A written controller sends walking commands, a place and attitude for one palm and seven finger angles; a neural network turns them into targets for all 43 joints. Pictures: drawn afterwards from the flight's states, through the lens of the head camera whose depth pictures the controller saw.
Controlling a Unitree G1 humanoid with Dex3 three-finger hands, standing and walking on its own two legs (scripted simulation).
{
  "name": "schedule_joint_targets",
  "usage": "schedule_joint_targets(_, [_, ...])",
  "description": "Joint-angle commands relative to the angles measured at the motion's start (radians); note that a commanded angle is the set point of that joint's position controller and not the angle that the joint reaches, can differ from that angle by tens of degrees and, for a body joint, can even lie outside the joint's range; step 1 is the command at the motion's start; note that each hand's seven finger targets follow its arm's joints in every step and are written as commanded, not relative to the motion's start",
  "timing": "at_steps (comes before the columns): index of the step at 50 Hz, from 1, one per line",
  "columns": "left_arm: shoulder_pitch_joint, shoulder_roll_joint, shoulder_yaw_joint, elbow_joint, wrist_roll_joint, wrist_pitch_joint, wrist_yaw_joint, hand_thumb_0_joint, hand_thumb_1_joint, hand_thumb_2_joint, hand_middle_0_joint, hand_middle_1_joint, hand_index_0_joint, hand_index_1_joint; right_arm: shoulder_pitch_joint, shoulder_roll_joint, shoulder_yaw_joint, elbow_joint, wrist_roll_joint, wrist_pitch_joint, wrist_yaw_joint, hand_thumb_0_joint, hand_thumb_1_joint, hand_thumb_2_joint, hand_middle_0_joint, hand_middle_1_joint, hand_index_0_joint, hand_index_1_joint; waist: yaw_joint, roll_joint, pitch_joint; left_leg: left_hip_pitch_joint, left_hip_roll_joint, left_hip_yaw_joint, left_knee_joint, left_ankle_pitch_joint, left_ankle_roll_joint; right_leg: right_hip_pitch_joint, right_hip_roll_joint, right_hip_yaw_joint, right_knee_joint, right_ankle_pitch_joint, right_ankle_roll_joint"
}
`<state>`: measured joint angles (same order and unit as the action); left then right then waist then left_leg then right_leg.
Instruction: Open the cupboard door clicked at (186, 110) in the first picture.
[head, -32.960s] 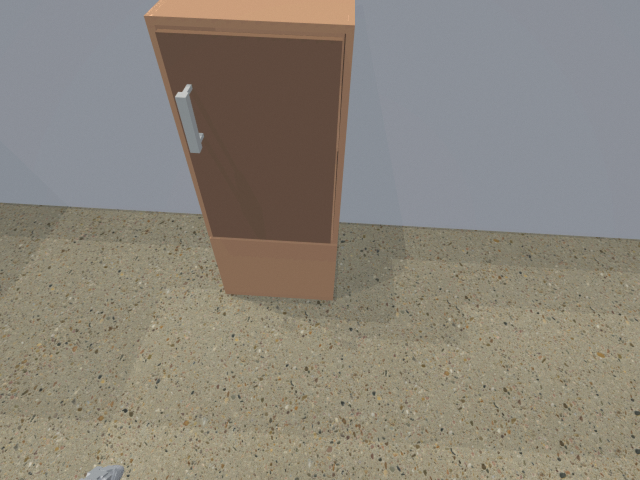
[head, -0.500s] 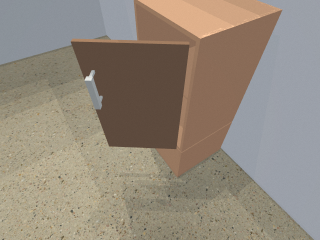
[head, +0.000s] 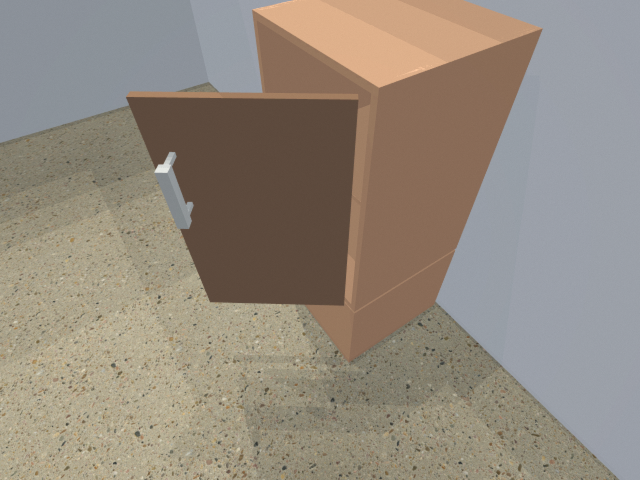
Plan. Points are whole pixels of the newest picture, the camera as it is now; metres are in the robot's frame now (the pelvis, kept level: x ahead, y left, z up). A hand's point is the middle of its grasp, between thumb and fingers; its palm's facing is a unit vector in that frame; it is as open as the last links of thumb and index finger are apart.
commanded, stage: shuffle to correct the standing spot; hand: left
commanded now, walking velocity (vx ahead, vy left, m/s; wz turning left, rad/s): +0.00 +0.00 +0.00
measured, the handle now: (177, 191) +0.58 +0.30 +0.01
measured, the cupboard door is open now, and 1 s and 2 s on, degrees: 54 54 54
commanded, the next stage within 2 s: come to a stop and stand still in 0.64 s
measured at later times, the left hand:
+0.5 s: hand out of the picture +0.03 +0.21 -0.19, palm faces +0.06 -0.97 -0.23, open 7.4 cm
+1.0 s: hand out of the picture +0.11 +0.28 -0.18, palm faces +0.07 -0.96 -0.26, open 7.4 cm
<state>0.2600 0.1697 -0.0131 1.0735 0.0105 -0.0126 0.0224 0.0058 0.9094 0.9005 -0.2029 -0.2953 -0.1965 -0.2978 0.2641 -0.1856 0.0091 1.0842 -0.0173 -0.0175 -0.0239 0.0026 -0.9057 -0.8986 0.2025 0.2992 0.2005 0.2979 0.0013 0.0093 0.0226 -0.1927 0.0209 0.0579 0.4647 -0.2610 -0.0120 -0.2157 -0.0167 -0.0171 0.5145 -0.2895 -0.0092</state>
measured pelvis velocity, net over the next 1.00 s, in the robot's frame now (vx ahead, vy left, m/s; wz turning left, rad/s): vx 0.06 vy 0.08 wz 0.01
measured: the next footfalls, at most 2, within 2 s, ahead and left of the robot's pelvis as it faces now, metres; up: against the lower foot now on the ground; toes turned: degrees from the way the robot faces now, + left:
right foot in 1.04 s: +0.09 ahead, -0.01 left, +0.00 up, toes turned -1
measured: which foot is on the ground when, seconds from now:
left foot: down 0.00-1.00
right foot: down 0.00-0.78, up 0.80-1.00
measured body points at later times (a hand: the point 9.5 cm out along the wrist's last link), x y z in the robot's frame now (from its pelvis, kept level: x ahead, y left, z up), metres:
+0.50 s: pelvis +0.03 +0.02 -0.01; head +0.06 +0.02 +0.44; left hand +0.03 +0.26 -0.17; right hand +0.04 -0.22 -0.16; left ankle -0.01 +0.13 -0.74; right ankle -0.01 -0.10 -0.73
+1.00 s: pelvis +0.06 +0.08 -0.01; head +0.10 +0.08 +0.44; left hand +0.10 +0.33 -0.16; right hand +0.15 -0.15 -0.16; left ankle +0.07 +0.20 -0.74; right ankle +0.04 -0.02 -0.73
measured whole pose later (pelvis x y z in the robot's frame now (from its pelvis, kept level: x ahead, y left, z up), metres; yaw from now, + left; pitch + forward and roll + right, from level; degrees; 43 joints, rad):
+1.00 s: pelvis +0.06 +0.08 -0.01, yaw +1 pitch +1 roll +2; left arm 0.22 0.22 0.05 0.99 0.01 0.01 0.03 0.01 0.91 0.90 -0.20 -0.29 -0.19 -0.30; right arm 0.17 -0.16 -0.01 0.97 -0.03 -0.01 -0.02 0.00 -0.90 -0.90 0.20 0.30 0.20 0.30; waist 0.02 -0.04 0.05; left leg -0.29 0.01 0.10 0.54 -0.26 0.01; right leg -0.32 -0.04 -0.06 0.72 -0.43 0.00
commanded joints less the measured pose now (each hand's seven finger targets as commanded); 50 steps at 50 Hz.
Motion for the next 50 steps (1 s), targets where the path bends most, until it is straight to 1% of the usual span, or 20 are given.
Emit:
schedule_joint_targets(1, [0.04,0.13,0.029,-0.024,0.002,-0.015,0.01,0.0,0.9,0.9,-0.2,-0.3,-0.2,-0.3,0.036,-0.084,-0.018,-0.03,0.003,-0.018,-0.004,0.0,-0.9,-0.9,0.2,0.3,0.2,0.3,0.0,-0.01,0.014,-0.011,0.078,-0.073,-0.08,0.124,0.035,-0.015,-0.086,0.098,-0.11,0.156,-0.031])
schedule_joint_targets(7, [0.052,0.139,0.039,-0.024,0.007,-0.014,0.009,0.0,0.9,0.9,-0.2,-0.3,-0.2,-0.3,0.053,-0.075,-0.019,-0.021,0.002,-0.009,-0.001,0.0,-0.9,-0.9,0.2,0.3,0.2,0.3,0.009,-0.023,0.016,-0.036,0.057,-0.046,-0.036,0.052,0.028,0.003,-0.108,0.128,-0.125,0.086,-0.051])
schedule_joint_targets(14, [0.071,0.185,0.077,-0.05,0.011,-0.006,0.015,0.0,0.9,0.9,-0.2,-0.3,-0.2,-0.3,0.062,-0.058,-0.03,-0.056,0.0,0.01,0.005,0.0,-0.9,-0.9,0.2,0.3,0.2,0.3,0.016,-0.134,0.056,-0.127,0.016,0.005,0.097,-0.055,0.009,0.009,-0.251,0.259,-0.179,0.126,-0.132])
schedule_joint_targets(18, [0.05,0.162,0.086,-0.074,0.013,0.006,0.016,0.0,0.9,0.9,-0.2,-0.3,-0.2,-0.3,0.106,-0.076,-0.037,-0.056,-0.001,0.002,0.005,0.0,-0.9,-0.9,0.2,0.3,0.2,0.3,0.003,-0.015,0.029,-0.007,0.048,-0.031,0.001,0.138,0.03,-0.04,-0.161,0.126,-0.032,0.15,-0.083])
schedule_joint_targets(21, [0.025,0.091,0.074,-0.093,0.018,0.017,0.013,0.0,0.9,0.9,-0.2,-0.3,-0.2,-0.3,0.134,-0.137,-0.051,-0.069,-0.006,0.004,-0.003,0.0,-0.9,-0.9,0.2,0.3,0.2,0.3,0.001,0.166,0.021,0.055,0.188,-0.195,-0.077,0.324,0.147,-0.156,-0.018,-0.059,0.175,-0.129,-0.022])
schedule_joint_targets(24, [0.031,0.072,0.068,-0.099,0.014,0.011,0.011,0.0,0.9,0.9,-0.2,-0.3,-0.2,-0.3,0.098,-0.12,-0.046,-0.098,-0.006,0.006,-0.006,0.0,-0.9,-0.9,0.2,0.3,0.2,0.3,0.022,0.146,0.02,0.042,0.186,-0.173,-0.036,0.509,0.184,-0.135,-0.031,-0.056,0.168,-0.189,-0.027])
schedule_joint_targets(26, [0.123,0.105,0.079,-0.069,0.015,0.003,0.016,0.0,0.9,0.9,-0.2,-0.3,-0.2,-0.3,0.042,-0.116,-0.05,-0.129,0.0,0.007,-0.006,0.0,-0.9,-0.9,0.2,0.3,0.2,0.3,0.071,0.04,-0.023,-0.093,0.116,-0.09,0.096,0.428,0.12,0.067,-0.108,0.035,0.03,0.126,-0.054])
schedule_joint_targets(28, [0.212,0.211,0.104,-0.041,0.016,-0.01,0.027,0.0,0.9,0.9,-0.2,-0.3,-0.2,-0.3,-0.024,-0.082,-0.056,-0.174,0.002,0.009,0.003,0.0,-0.9,-0.9,0.2,0.3,0.2,0.3,0.097,-0.277,-0.012,-0.345,-0.03,0.033,0.335,-0.154,0.015,0.234,-0.413,0.343,-0.084,0.658,-0.18])
schedule_joint_targets(29, [0.241,0.219,0.108,-0.037,0.019,-0.012,0.035,0.0,0.9,0.9,-0.2,-0.3,-0.2,-0.3,-0.073,-0.076,-0.057,-0.188,0.001,0.015,0.001,0.0,-0.9,-0.9,0.2,0.3,0.2,0.3,0.119,-0.257,0.016,-0.413,-0.01,-0.019,0.472,-0.333,0.005,0.238,-0.473,0.406,-0.099,0.794,-0.243])
schedule_joint_targets(30, [0.223,0.211,0.111,-0.045,0.026,-0.009,0.042,0.0,0.9,0.9,-0.2,-0.3,-0.2,-0.3,-0.091,-0.069,-0.058,-0.198,0.002,0.018,0.003,0.0,-0.9,-0.9,0.2,0.3,0.2,0.3,0.109,-0.21,0.028,-0.462,0.011,-0.069,0.549,-0.338,0.007,0.233,-0.47,0.377,-0.094,0.767,-0.256])
schedule_joint_targets(32, [0.126,0.205,0.112,-0.084,0.034,-0.004,0.043,0.0,0.9,0.9,-0.2,-0.3,-0.2,-0.3,-0.095,-0.057,-0.061,-0.202,0.008,0.021,0.02,0.0,-0.9,-0.9,0.2,0.3,0.2,0.3,0.066,-0.183,0.025,-0.42,0.036,-0.088,0.483,-0.298,0.005,0.166,-0.401,0.234,-0.061,0.687,-0.201])
schedule_joint_targets(35, [0.014,0.234,0.117,-0.13,0.03,0.0,0.029,0.0,0.9,0.9,-0.2,-0.3,-0.2,-0.3,-0.028,-0.039,-0.062,-0.19,0.013,0.028,0.035,0.0,-0.9,-0.9,0.2,0.3,0.2,0.3,0.009,-0.216,-0.014,-0.142,-0.022,0.021,0.227,-0.065,-0.013,-0.043,-0.302,0.101,-0.047,0.48,-0.116])
schedule_joint_targets(37, [-0.006,0.234,0.119,-0.145,0.028,0.014,0.024,0.0,0.9,0.9,-0.2,-0.3,-0.2,-0.3,0.067,-0.063,-0.069,-0.154,0.005,0.021,0.033,0.0,-0.9,-0.9,0.2,0.3,0.2,0.3,-0.03,-0.126,-0.041,0.075,-0.039,0.08,0.026,0.11,-0.015,-0.138,-0.232,0.041,0.084,0.328,-0.063])
schedule_joint_targets(38, [0.007,0.197,0.114,-0.152,0.021,0.024,0.021,0.0,0.9,0.9,-0.2,-0.3,-0.2,-0.3,0.114,-0.123,-0.08,-0.147,-0.003,0.014,0.028,0.0,-0.9,-0.9,0.2,0.3,0.2,0.3,-0.042,0.043,-0.096,0.181,0.072,-0.027,0.002,0.284,0.031,-0.207,-0.145,-0.032,0.237,0.142,-0.016])
schedule_joint_targets(39, [0.013,0.123,0.099,-0.17,0.012,0.034,0.017,0.0,0.9,0.9,-0.2,-0.3,-0.2,-0.3,0.149,-0.204,-0.095,-0.156,-0.01,0.012,0.021,0.0,-0.9,-0.9,0.2,0.3,0.2,0.3,-0.049,0.282,-0.12,0.174,0.304,-0.317,-0.08,0.504,0.166,-0.318,-0.031,-0.087,0.45,-0.348,0.034])
schedule_joint_targets(40, [0.008,0.102,0.089,-0.18,0.013,0.036,0.023,0.0,0.9,0.9,-0.2,-0.3,-0.2,-0.3,0.14,-0.212,-0.092,-0.17,-0.008,0.018,0.014,0.0,-0.9,-0.9,0.2,0.3,0.2,0.3,-0.056,0.183,-0.103,0.066,0.351,-0.344,-0.12,0.44,0.248,-0.297,-0.029,-0.014,0.568,-0.4,0.012])
schedule_joint_targets(41, [-0.001,0.076,0.081,-0.164,0.013,0.033,0.026,0.0,0.9,0.9,-0.2,-0.3,-0.2,-0.3,0.092,-0.188,-0.084,-0.17,-0.014,0.009,0.004,0.0,-0.9,-0.9,0.2,0.3,0.2,0.3,-0.037,0.201,-0.095,0.031,0.336,-0.37,-0.14,0.372,0.254,-0.308,-0.042,0.018,0.611,-0.357,0.002])
schedule_joint_targets(44, [0.03,0.097,0.074,-0.123,0.014,0.016,0.006,0.0,0.9,0.9,-0.2,-0.3,-0.2,-0.3,-0.057,-0.162,-0.066,-0.187,-0.017,-0.015,-0.005,0.0,-0.9,-0.9,0.2,0.3,0.2,0.3,0.019,0.123,-0.048,-0.04,0.258,-0.228,-0.123,0.428,0.218,-0.213,-0.066,0.017,0.461,-0.234,0.003])
schedule_joint_targets(47, [0.049,0.058,0.053,-0.098,0.005,0.016,0.002,0.0,0.9,0.9,-0.2,-0.3,-0.2,-0.3,-0.047,-0.132,-0.06,-0.156,-0.015,-0.012,-0.01,0.0,-0.9,-0.9,0.2,0.3,0.2,0.3,0.009,0.118,-0.074,0.011,0.251,-0.167,-0.085,0.535,0.198,-0.105,-0.036,-0.019,0.201,-0.165,0.014])
schedule_joint_targets(50, [0.096,0.077,0.053,-0.081,0.01,0.011,0.003,0.0,0.9,0.9,-0.2,-0.3,-0.2,-0.3,-0.039,-0.119,-0.059,-0.137,-0.003,0.001,-0.011,0.0,-0.9,-0.9,0.2,0.3,0.2,0.3,0.025,0.056,-0.08,-0.036,0.2,-0.134,-0.015,0.397,0.128,0.034,-0.031,-0.004,-0.056,0.069,0.009])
